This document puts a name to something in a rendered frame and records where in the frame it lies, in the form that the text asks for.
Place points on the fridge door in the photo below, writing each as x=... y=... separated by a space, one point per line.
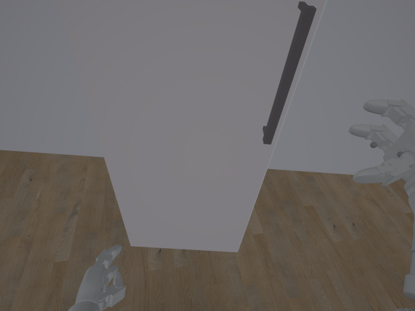
x=179 y=92

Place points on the handle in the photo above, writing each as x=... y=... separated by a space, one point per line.
x=295 y=52

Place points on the robot left hand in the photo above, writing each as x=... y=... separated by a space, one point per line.
x=94 y=285

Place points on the robot right hand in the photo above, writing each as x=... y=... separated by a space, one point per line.
x=394 y=167

